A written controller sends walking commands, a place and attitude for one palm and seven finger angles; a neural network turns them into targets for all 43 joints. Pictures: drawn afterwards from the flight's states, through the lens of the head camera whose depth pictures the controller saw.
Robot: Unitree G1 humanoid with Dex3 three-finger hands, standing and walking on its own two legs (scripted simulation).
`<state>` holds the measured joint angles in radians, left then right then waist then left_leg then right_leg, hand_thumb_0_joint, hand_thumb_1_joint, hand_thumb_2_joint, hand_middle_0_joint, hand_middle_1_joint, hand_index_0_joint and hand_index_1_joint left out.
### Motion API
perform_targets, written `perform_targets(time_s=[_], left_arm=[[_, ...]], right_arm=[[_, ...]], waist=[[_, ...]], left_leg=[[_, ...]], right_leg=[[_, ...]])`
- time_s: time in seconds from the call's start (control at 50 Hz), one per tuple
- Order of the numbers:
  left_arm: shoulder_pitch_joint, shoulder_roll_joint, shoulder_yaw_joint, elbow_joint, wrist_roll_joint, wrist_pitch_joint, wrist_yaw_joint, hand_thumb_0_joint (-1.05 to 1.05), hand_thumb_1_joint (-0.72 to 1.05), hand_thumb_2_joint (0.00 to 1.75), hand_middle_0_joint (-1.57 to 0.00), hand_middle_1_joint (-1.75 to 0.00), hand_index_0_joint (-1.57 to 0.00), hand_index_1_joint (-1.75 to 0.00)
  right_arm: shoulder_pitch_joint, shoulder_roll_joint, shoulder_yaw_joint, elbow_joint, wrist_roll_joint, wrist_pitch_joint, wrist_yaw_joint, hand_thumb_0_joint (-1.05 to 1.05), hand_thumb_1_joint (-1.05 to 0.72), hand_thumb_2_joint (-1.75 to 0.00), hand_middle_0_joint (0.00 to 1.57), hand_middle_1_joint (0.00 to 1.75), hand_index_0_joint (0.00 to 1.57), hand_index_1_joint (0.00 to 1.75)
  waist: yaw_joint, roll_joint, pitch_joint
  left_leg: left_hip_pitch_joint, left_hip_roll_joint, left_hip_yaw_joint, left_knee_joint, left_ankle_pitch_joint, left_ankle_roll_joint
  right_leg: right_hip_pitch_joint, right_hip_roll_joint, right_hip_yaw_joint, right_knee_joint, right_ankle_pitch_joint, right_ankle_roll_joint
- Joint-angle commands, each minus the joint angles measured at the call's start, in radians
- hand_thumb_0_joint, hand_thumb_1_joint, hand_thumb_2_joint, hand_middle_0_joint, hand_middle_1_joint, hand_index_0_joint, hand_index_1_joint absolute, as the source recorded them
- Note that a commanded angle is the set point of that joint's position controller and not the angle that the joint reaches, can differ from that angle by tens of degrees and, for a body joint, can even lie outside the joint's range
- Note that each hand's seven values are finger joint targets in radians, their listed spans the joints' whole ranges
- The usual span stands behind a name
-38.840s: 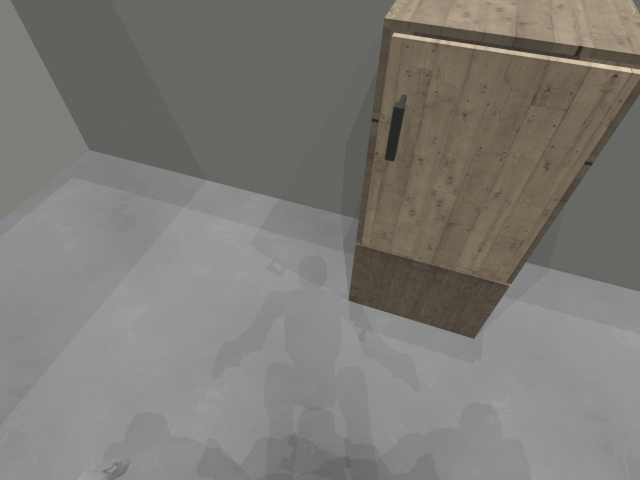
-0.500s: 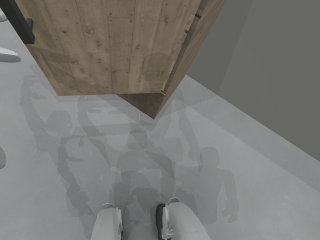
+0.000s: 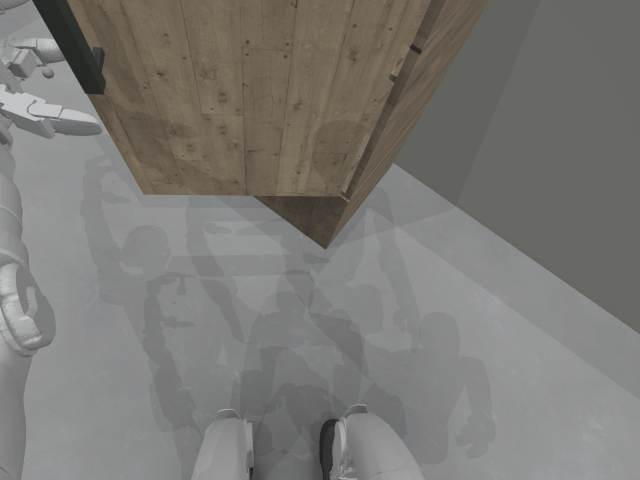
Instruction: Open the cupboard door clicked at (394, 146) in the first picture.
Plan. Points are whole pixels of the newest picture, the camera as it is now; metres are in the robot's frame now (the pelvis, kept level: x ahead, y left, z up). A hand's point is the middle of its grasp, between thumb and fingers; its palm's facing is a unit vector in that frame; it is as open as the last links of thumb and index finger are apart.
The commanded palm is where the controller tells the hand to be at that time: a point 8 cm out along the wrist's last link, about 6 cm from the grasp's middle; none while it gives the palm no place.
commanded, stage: slide the fingers in behind the handle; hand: left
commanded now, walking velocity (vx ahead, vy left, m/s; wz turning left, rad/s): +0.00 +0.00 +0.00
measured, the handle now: (75, 29) +0.60 +0.24 +0.09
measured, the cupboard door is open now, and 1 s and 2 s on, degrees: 40 39 55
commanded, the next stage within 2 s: close the thumb around the handle in 0.52 s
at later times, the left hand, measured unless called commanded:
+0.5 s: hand (99, 68) +0.55 +0.21 +0.08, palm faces +0.01 -1.00 -0.03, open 14.1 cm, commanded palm +0.54 +0.25 +0.08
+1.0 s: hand (96, 66) +0.55 +0.22 +0.08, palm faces +0.00 -1.00 +0.00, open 9.9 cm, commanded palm +0.54 +0.25 +0.08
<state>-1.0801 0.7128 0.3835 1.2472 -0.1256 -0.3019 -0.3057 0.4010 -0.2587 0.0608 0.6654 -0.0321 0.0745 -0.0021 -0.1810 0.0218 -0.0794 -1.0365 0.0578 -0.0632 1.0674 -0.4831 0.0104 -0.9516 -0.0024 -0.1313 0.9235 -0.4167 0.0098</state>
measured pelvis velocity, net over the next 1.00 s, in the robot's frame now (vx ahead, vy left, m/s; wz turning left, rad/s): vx -0.01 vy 0.00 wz -0.05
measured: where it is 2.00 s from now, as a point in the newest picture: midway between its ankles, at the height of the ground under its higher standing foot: outside the picture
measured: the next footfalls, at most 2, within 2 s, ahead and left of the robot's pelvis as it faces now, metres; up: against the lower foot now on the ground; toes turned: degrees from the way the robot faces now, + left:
none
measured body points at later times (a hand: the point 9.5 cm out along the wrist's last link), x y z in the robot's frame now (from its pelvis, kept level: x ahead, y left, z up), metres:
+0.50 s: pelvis +0.00 +0.00 +0.00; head +0.16 +0.02 +0.41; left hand +0.54 +0.27 +0.09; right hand -0.04 -0.26 -0.10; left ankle +0.00 +0.10 -0.67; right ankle +0.00 -0.14 -0.67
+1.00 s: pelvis -0.01 +0.00 +0.00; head +0.17 +0.03 +0.41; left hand +0.55 +0.27 +0.08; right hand -0.05 -0.26 -0.09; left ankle +0.00 +0.10 -0.67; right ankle +0.00 -0.14 -0.67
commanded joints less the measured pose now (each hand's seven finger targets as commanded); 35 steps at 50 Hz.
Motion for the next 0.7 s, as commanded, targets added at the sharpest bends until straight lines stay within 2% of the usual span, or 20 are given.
perform_targets(time_s=[0.0, 0.02, 0.06, 0.1, 0.16, 0.22, 0.24, 0.3, 0.32, 0.36, 0.38, 0.42, 0.46, 0.48, 0.52, 0.56, 0.6, 0.62, 0.66, 0.68], left_arm=[[-0.520, -0.011, -0.118, -0.274, 0.029, -0.098, -0.082, 0.00, -0.50, 0.30, -0.30, -1.20, -0.30, -1.20], [-0.526, -0.026, -0.127, -0.267, 0.027, -0.097, -0.080, 0.00, -0.50, 0.30, -0.30, -1.20, -0.30, -1.20], [-0.545, -0.025, -0.128, -0.291, 0.028, -0.108, -0.072, 0.00, -0.50, 0.30, -0.30, -1.20, -0.30, -1.20], [-0.549, -0.070, -0.158, -0.285, 0.029, -0.106, -0.067, 0.00, -0.50, 0.30, -0.30, -1.20, -0.30, -1.20], [-0.563, -0.032, -0.128, -0.269, 0.028, -0.109, -0.058, 0.00, -0.50, 0.30, -0.30, -1.20, -0.30, -1.20], [-0.513, 0.066, -0.025, -0.174, 0.017, -0.084, -0.041, 0.00, -0.50, 0.30, -0.30, -1.20, -0.30, -1.20], [-0.523, 0.101, -0.006, -0.179, 0.024, -0.087, -0.032, 0.00, -0.50, 0.30, -0.30, -1.20, -0.30, -1.20], [-0.508, 0.181, 0.039, -0.217, 0.063, -0.106, -0.004, 0.00, -0.50, 0.30, -0.30, -1.20, -0.30, -1.20], [-0.478, 0.213, 0.069, -0.215, 0.067, -0.110, 0.005, 0.00, -0.50, 0.30, -0.30, -1.20, -0.30, -1.20], [-0.441, 0.226, 0.075, -0.191, 0.068, -0.112, -0.003, 0.00, -0.50, 0.30, -0.30, -1.20, -0.30, -1.20], [-0.441, 0.237, 0.075, -0.168, 0.066, -0.105, -0.012, 0.00, -0.50, 0.30, -0.30, -1.20, -0.30, -1.20], [-0.458, 0.262, 0.090, -0.210, 0.059, -0.106, -0.027, 0.00, -0.50, 0.30, -0.30, -1.20, -0.30, -1.20], [-0.438, 0.265, 0.100, -0.207, 0.048, -0.105, -0.039, 0.00, -0.50, 0.30, -0.30, -1.20, -0.30, -1.20], [-0.428, 0.248, 0.091, -0.191, 0.044, -0.101, -0.044, 0.00, -0.50, 0.30, -0.30, -1.20, -0.30, -1.20], [-0.436, 0.270, 0.097, -0.165, 0.045, -0.089, -0.046, 0.00, -0.50, 0.30, -0.30, -1.20, -0.30, -1.20], [-0.439, 0.322, 0.134, -0.207, 0.048, -0.099, -0.046, 0.00, -0.50, 0.30, -0.30, -1.20, -0.30, -1.20], [-0.409, 0.316, 0.139, -0.209, 0.048, -0.100, -0.049, 0.00, -0.50, 0.30, -0.30, -1.20, -0.30, -1.20], [-0.376, 0.309, 0.141, -0.192, 0.047, -0.093, -0.052, 0.00, -0.44, 0.32, -0.30, -1.21, -0.30, -1.21], [-0.371, 0.302, 0.133, -0.190, 0.043, -0.088, -0.054, 0.00, -0.33, 0.37, -0.31, -1.22, -0.31, -1.22], [-0.367, 0.311, 0.139, -0.177, 0.044, -0.082, -0.054, 0.00, -0.28, 0.40, -0.32, -1.22, -0.32, -1.22]], right_arm=[[0.235, -0.200, -0.079, -0.001, -0.008, -0.009, -0.006, 0.00, -0.90, -0.90, 0.20, 0.30, 0.20, 0.30], [0.231, -0.200, -0.079, 0.004, -0.009, -0.009, -0.006, 0.00, -0.90, -0.90, 0.20, 0.30, 0.20, 0.30], [0.232, -0.202, -0.081, 0.006, -0.010, -0.012, -0.006, 0.00, -0.90, -0.90, 0.20, 0.30, 0.20, 0.30], [0.229, -0.197, -0.083, 0.012, -0.011, -0.015, -0.002, 0.00, -0.90, -0.90, 0.20, 0.30, 0.20, 0.30], [0.228, -0.201, -0.082, 0.015, -0.009, -0.017, -0.004, 0.00, -0.90, -0.90, 0.20, 0.30, 0.20, 0.30], [0.230, -0.203, -0.070, -0.002, -0.004, -0.018, -0.009, 0.00, -0.90, -0.90, 0.20, 0.30, 0.20, 0.30], [0.232, -0.207, -0.066, -0.006, -0.006, -0.019, -0.010, 0.00, -0.90, -0.90, 0.20, 0.30, 0.20, 0.30], [0.234, -0.199, -0.064, -0.033, -0.008, -0.019, -0.006, 0.00, -0.90, -0.90, 0.20, 0.30, 0.20, 0.30], [0.234, -0.202, -0.064, -0.044, -0.008, -0.017, -0.002, 0.00, -0.90, -0.90, 0.20, 0.30, 0.20, 0.30], [0.231, -0.203, -0.062, -0.056, -0.002, -0.012, -0.003, 0.00, -0.90, -0.90, 0.20, 0.30, 0.20, 0.30], [0.229, -0.205, -0.059, -0.060, 0.002, -0.008, -0.006, 0.00, -0.90, -0.90, 0.20, 0.30, 0.20, 0.30], [0.234, -0.209, -0.063, -0.069, 0.003, -0.006, -0.009, 0.00, -0.90, -0.90, 0.20, 0.30, 0.20, 0.30], [0.237, -0.209, -0.063, -0.070, 0.005, -0.004, -0.012, 0.00, -0.90, -0.90, 0.20, 0.30, 0.20, 0.30], [0.238, -0.209, -0.065, -0.069, 0.007, -0.004, -0.013, 0.00, -0.90, -0.90, 0.20, 0.30, 0.20, 0.30], [0.238, -0.212, -0.059, -0.067, 0.009, -0.003, -0.017, 0.00, -0.90, -0.90, 0.20, 0.30, 0.20, 0.30], [0.246, -0.215, -0.062, -0.070, 0.006, -0.004, -0.020, 0.00, -0.90, -0.90, 0.20, 0.30, 0.20, 0.30], [0.253, -0.213, -0.065, -0.067, 0.005, -0.002, -0.019, 0.00, -0.90, -0.90, 0.20, 0.30, 0.20, 0.30], [0.253, -0.213, -0.066, -0.071, 0.006, 0.000, -0.018, 0.00, -0.90, -0.90, 0.20, 0.30, 0.20, 0.30], [0.251, -0.211, -0.063, -0.073, 0.008, 0.004, -0.017, 0.00, -0.90, -0.90, 0.20, 0.30, 0.20, 0.30], [0.250, -0.214, -0.063, -0.073, 0.008, 0.006, -0.018, 0.00, -0.90, -0.90, 0.20, 0.30, 0.20, 0.30]], waist=[[-0.110, 0.322, -0.552], [-0.115, 0.304, -0.526], [-0.110, 0.323, -0.546], [-0.117, 0.321, -0.531], [-0.117, 0.303, -0.530], [-0.097, 0.239, -0.490], [-0.096, 0.248, -0.482], [-0.071, 0.273, -0.540], [-0.059, 0.255, -0.548], [-0.066, 0.210, -0.542], [-0.070, 0.187, -0.508], [-0.061, 0.216, -0.554], [-0.060, 0.218, -0.563], [-0.069, 0.193, -0.545], [-0.077, 0.177, -0.496], [-0.057, 0.223, -0.567], [-0.049, 0.219, -0.579], [-0.047, 0.201, -0.563], [-0.045, 0.222, -0.546], [-0.049, 0.194, -0.521]], left_leg=[[0.688, -0.002, -0.062, -0.081, 0.627, -0.008], [0.671, -0.001, -0.061, -0.083, 0.604, -0.006], [0.695, -0.001, -0.068, -0.086, 0.622, -0.010], [0.692, -0.003, -0.068, -0.088, 0.609, -0.011], [0.668, -0.005, -0.067, -0.088, 0.583, -0.006], [0.559, -0.013, -0.046, -0.092, 0.514, 0.006], [0.544, -0.014, -0.046, -0.090, 0.513, 0.008], [0.534, -0.014, -0.031, -0.080, 0.544, 0.009], [0.516, -0.016, -0.022, -0.078, 0.540, 0.011], [0.480, -0.015, -0.011, -0.075, 0.531, 0.017], [0.445, -0.015, -0.009, -0.082, 0.504, 0.018], [0.462, -0.016, -0.006, -0.086, 0.503, 0.019], [0.477, -0.012, -0.005, -0.083, 0.520, 0.018], [0.460, -0.013, -0.002, -0.082, 0.502, 0.022], [0.410, -0.014, 0.004, -0.088, 0.453, 0.027], [0.446, -0.014, 0.003, -0.085, 0.493, 0.023], [0.470, -0.011, 0.000, -0.085, 0.525, 0.020], [0.454, -0.012, 0.006, -0.085, 0.519, 0.021], [0.453, -0.012, 0.008, -0.089, 0.522, 0.020], [0.430, -0.011, 0.010, -0.089, 0.497, 0.023]], right_leg=[[-0.006, 0.077, 0.042, -0.068, 0.302, -0.037], [-0.005, 0.076, 0.039, -0.069, 0.297, -0.037], [-0.011, 0.077, 0.039, -0.065, 0.295, -0.038], [-0.017, 0.077, 0.036, -0.068, 0.288, -0.038], [-0.008, 0.075, 0.040, -0.064, 0.287, -0.039], [0.057, 0.071, 0.045, -0.059, 0.294, -0.038], [0.053, 0.070, 0.048, -0.053, 0.292, -0.039], [0.100, 0.067, 0.060, -0.036, 0.335, -0.034], [0.132, 0.068, 0.064, -0.038, 0.350, -0.032], [0.163, 0.072, 0.069, -0.038, 0.375, -0.027], [0.174, 0.072, 0.070, -0.040, 0.367, -0.025], [0.193, 0.073, 0.074, -0.039, 0.373, -0.025], [0.182, 0.072, 0.074, -0.038, 0.379, -0.024], [0.177, 0.073, 0.074, -0.044, 0.372, -0.020], [0.183, 0.073, 0.079, -0.052, 0.350, -0.017], [0.200, 0.071, 0.081, -0.041, 0.376, -0.019], [0.198, 0.072, 0.076, -0.040, 0.389, -0.020], [0.206, 0.073, 0.076, -0.044, 0.393, -0.018], [0.195, 0.073, 0.075, -0.045, 0.392, -0.020], [0.195, 0.073, 0.076, -0.050, 0.379, -0.017]])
